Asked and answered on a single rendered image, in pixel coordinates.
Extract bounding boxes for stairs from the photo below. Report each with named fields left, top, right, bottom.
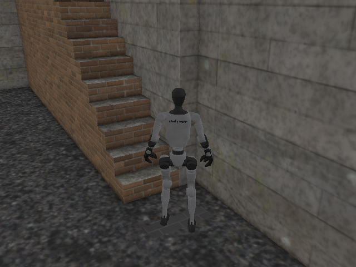
left=15, top=0, right=179, bottom=204

